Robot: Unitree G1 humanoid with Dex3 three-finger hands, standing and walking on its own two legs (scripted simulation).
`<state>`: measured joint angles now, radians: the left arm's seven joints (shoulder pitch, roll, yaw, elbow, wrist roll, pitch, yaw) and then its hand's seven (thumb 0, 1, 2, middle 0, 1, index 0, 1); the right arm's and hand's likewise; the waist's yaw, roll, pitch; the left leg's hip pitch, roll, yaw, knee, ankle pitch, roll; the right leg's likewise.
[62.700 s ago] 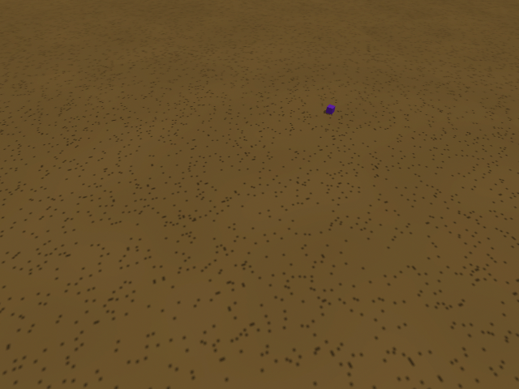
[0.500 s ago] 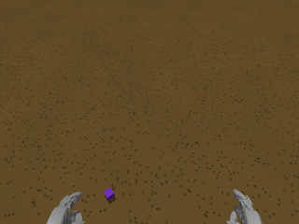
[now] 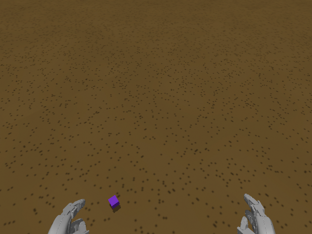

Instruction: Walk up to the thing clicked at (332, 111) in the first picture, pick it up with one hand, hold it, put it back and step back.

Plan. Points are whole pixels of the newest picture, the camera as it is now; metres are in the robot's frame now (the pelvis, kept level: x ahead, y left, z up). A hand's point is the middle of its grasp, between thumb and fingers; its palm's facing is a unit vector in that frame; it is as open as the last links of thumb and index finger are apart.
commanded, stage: home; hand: left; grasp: from above
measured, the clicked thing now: (113, 201) +0.45 +0.26 -0.69
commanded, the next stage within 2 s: stand in 0.70 s
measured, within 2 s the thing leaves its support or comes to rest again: neither
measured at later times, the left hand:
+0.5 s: hand out of the picture +0.16 +0.18 -0.04, palm faces +0.04 -0.98 -0.20, open 7.4 cm
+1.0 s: hand out of the picture +0.13 +0.23 -0.09, palm faces +0.01 -0.95 -0.33, open 7.4 cm
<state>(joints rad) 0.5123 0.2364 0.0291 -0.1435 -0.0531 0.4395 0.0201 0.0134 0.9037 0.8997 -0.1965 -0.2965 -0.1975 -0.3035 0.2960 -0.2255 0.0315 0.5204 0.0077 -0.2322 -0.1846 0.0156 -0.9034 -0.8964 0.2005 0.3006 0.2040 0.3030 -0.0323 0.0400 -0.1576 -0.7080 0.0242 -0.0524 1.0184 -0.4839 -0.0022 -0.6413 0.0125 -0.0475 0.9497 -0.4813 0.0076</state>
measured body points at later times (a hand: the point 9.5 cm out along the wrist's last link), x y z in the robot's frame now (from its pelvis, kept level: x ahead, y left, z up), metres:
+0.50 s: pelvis +0.00 +0.00 +0.00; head +0.02 +0.01 +0.45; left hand +0.15 +0.24 -0.03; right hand +0.16 -0.24 -0.06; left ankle +0.01 +0.12 -0.68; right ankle +0.00 -0.13 -0.68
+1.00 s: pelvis -0.01 +0.00 +0.03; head +0.02 +0.01 +0.47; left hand +0.13 +0.28 -0.07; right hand +0.12 -0.27 -0.08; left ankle +0.01 +0.12 -0.68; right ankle +0.00 -0.13 -0.68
